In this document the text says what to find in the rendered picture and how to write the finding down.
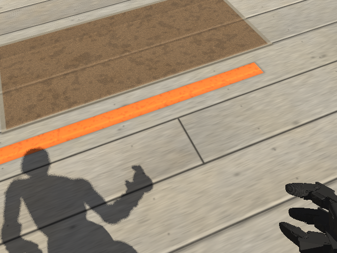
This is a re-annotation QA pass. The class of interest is right robot hand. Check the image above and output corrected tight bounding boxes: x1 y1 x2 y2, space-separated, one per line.
279 182 337 253

